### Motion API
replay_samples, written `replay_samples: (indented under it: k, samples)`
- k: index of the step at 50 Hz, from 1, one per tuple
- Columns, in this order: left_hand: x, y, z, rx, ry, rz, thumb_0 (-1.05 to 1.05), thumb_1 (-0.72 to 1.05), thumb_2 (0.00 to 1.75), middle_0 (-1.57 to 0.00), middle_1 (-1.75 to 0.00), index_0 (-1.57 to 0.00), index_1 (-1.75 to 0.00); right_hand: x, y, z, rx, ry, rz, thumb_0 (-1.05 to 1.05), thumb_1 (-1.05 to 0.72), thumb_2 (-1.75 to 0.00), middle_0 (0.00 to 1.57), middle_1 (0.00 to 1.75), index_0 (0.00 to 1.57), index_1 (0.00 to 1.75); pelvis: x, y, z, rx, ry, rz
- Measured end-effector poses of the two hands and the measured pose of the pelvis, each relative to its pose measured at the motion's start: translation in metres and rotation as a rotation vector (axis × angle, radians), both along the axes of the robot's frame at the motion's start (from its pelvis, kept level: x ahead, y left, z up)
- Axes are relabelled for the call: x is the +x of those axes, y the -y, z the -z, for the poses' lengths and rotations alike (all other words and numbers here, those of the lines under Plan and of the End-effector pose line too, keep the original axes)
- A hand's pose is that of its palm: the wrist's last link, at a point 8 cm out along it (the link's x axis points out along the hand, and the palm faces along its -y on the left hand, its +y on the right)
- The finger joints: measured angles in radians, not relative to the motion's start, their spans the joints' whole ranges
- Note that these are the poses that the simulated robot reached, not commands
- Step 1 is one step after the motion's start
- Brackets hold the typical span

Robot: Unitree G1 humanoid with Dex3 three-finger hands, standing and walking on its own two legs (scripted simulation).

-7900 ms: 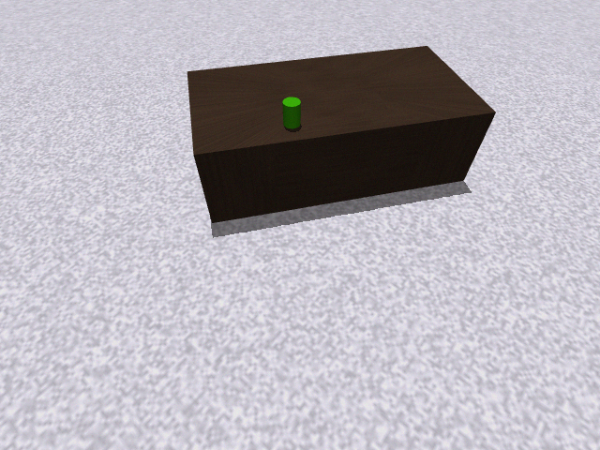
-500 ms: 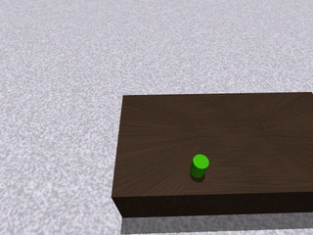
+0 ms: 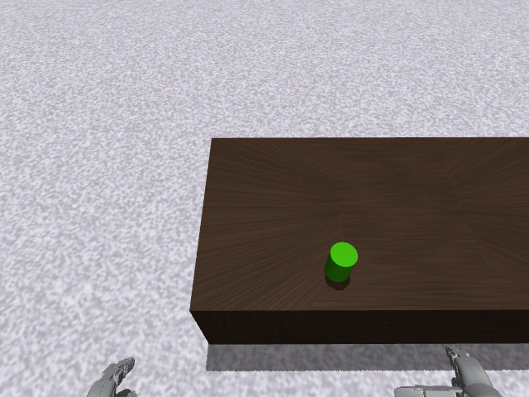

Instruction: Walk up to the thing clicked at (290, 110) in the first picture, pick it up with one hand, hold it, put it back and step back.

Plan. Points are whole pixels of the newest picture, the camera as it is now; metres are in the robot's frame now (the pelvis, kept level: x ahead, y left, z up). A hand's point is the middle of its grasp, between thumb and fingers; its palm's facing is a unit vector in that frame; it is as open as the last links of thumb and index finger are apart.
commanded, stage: go down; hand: right
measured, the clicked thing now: (340, 262) +0.46 -0.19 -0.33
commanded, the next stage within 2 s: none
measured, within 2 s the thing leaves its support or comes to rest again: neither
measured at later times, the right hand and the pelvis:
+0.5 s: hand (434, 381) +0.16 -0.27 -0.13, palm faces +0.05 +0.94 -0.33, open 17.6 cm; pelvis +0.02 -0.01 -0.02, yaw -1 degrees
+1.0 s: hand (458, 355) +0.20 -0.30 -0.10, palm faces +0.18 +0.94 -0.30, open 17.5 cm; pelvis +0.00 +0.00 -0.04, yaw -3 degrees
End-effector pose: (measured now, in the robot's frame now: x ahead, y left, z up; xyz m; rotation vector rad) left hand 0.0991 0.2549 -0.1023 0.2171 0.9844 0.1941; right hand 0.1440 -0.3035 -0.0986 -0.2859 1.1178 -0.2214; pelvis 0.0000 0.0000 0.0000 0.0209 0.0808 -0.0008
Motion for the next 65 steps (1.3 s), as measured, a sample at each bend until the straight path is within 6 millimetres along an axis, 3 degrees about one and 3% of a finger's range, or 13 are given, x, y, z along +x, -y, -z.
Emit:
replay_samples:
  k: [7, 15, 25, 43, 47, 53, 59, 65]
  samples:
    - [0.024, 0.008, -0.001, 0.024, 0.067, 0.050, 0.01, 0.90, 0.90, -0.21, -0.30, -0.20, -0.30, -0.015, 0.002, 0.007, 0.013, -0.027, 0.023, 0.00, 0.31, -0.10, 0.06, 0.05, 0.05, 0.05, 0.001, 0.004, 0.005, 0.003, -0.021, 0.011]
    - [0.046, 0.012, 0.000, 0.063, 0.123, 0.076, 0.01, 0.89, 0.91, -0.21, -0.30, -0.19, -0.31, -0.006, 0.007, 0.008, 0.000, 0.041, 0.028, 0.00, 0.51, -0.06, 0.04, 0.05, 0.05, 0.05, 0.010, 0.007, 0.015, 0.014, -0.048, 0.024]
    - [0.060, 0.017, 0.002, 0.060, 0.186, 0.057, 0.01, 0.90, 0.90, -0.21, -0.29, -0.19, -0.30, 0.007, 0.006, 0.000, 0.003, 0.047, 0.003, 0.00, 0.57, -0.05, 0.04, 0.06, 0.04, 0.06, 0.020, 0.009, 0.023, 0.029, -0.067, 0.029]
    - [0.065, 0.009, 0.009, 0.098, 0.248, 0.068, 0.01, 0.90, 0.90, -0.20, -0.29, -0.19, -0.29, -0.004, 0.019, -0.009, 0.002, 0.108, 0.053, 0.00, 0.57, -0.06, 0.04, 0.06, 0.04, 0.06, 0.015, -0.001, 0.039, 0.035, -0.096, 0.047]
    - [0.063, 0.007, 0.008, 0.119, 0.264, 0.077, 0.01, 0.90, 0.90, -0.20, -0.29, -0.19, -0.29, 0.009, 0.030, -0.015, 0.001, 0.177, 0.062, 0.00, 0.56, -0.06, 0.05, 0.05, 0.04, 0.06, 0.010, -0.002, 0.041, 0.036, -0.093, 0.051]
    - [0.050, 0.001, 0.008, 0.152, 0.246, 0.074, 0.01, 0.91, 0.89, -0.20, -0.29, -0.20, -0.29, 0.057, 0.051, -0.039, 0.007, 0.342, 0.048, -0.01, 0.55, -0.05, 0.05, 0.05, 0.05, 0.05, 0.001, -0.002, 0.041, 0.037, -0.087, 0.053]
    - [0.024, -0.007, 0.010, 0.162, 0.193, 0.037, 0.01, 0.91, 0.89, -0.20, -0.29, -0.20, -0.29, 0.097, 0.065, -0.055, 0.056, 0.396, 0.028, -0.01, 0.52, -0.05, 0.06, 0.05, 0.05, 0.05, -0.003, 0.002, 0.039, 0.038, -0.097, 0.041]
    - [-0.008, -0.011, 0.020, 0.154, 0.087, 0.016, 0.01, 0.91, 0.89, -0.20, -0.29, -0.20, -0.29, 0.113, 0.072, -0.056, 0.102, 0.426, 0.019, 0.00, 0.52, -0.04, 0.07, 0.04, 0.06, 0.05, -0.006, 0.005, 0.038, 0.032, -0.110, 0.026]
